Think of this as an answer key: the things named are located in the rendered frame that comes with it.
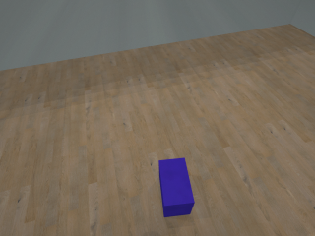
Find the carton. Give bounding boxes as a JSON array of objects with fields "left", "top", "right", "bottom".
[{"left": 158, "top": 157, "right": 195, "bottom": 217}]

